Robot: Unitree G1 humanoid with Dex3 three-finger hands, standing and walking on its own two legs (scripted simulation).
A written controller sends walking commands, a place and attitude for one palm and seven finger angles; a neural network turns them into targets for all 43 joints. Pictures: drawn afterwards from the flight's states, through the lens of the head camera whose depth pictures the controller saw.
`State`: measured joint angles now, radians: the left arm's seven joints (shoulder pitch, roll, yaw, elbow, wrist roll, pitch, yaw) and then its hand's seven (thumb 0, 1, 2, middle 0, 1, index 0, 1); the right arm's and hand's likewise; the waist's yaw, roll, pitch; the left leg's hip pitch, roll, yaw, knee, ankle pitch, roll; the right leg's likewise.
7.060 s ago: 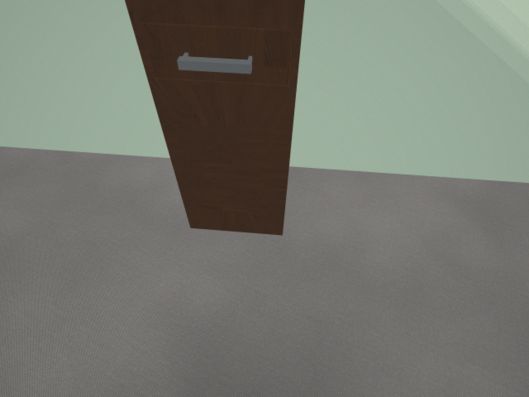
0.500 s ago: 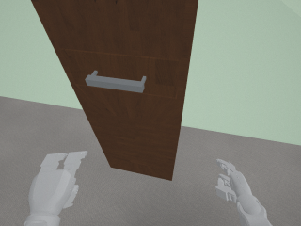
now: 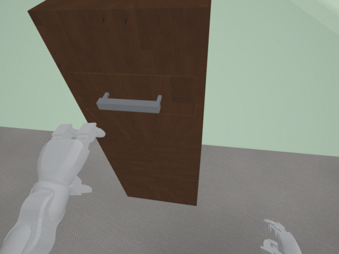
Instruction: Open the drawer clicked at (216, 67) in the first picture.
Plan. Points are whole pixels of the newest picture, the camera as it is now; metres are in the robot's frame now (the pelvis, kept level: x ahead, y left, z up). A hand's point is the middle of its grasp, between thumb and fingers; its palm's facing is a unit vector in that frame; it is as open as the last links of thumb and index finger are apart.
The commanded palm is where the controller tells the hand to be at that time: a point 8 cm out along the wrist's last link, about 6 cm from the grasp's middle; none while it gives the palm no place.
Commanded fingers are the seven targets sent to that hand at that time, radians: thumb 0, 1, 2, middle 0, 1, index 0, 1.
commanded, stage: raise the hand with hooked fingers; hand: left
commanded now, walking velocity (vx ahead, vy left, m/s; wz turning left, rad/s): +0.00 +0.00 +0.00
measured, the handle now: (130, 100) +0.51 +0.20 +0.07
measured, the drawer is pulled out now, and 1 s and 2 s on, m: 0.00 0.00 0.00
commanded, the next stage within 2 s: move the hooked fingers above the handle in 0.78 s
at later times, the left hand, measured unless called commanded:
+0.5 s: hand (59, 128) +0.29 +0.26 +0.19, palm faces +0.09 -0.03 -1.00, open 13.8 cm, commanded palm +0.25 +0.25 +0.24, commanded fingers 0.00 -0.50 0.30 -0.30 -1.20 -0.30 -1.20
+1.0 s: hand (72, 134) +0.29 +0.24 +0.18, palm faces +0.08 -0.04 -1.00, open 13.8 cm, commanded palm +0.27 +0.24 +0.24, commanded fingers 0.00 -0.50 0.30 -0.30 -1.20 -0.30 -1.20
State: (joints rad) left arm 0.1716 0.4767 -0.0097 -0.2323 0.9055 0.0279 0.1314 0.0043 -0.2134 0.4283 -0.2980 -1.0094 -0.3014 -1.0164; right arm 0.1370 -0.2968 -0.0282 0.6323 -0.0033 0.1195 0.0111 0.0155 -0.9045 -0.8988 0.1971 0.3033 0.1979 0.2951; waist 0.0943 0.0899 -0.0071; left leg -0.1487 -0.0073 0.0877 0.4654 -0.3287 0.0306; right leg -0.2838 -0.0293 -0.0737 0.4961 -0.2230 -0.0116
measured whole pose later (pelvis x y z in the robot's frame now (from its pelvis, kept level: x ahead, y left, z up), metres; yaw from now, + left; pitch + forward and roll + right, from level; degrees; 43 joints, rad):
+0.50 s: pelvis -0.03 +0.01 +0.01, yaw +1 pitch -2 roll +0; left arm -0.26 0.63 0.02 -0.04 0.81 0.03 -0.21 0.00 -0.49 0.31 -0.32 -1.19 -0.32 -1.20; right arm 0.12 -0.27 0.04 0.61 0.03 0.14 0.03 0.01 -0.90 -0.90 0.20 0.30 0.20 0.30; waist 0.09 0.10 0.03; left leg -0.09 -0.03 0.07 0.37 -0.24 0.05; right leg -0.21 -0.05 -0.09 0.38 -0.13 0.00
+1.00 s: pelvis -0.03 -0.01 +0.01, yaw +1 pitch -1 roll +1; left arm -0.24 0.59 0.00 -0.04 0.81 0.03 -0.17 0.00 -0.50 0.31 -0.32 -1.20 -0.32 -1.20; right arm 0.10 -0.29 0.02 0.62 0.04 0.12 0.02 0.01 -0.90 -0.90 0.20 0.30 0.20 0.30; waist 0.09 0.11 0.02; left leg -0.12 -0.02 0.06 0.38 -0.24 0.03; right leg -0.25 -0.04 -0.10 0.40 -0.14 -0.02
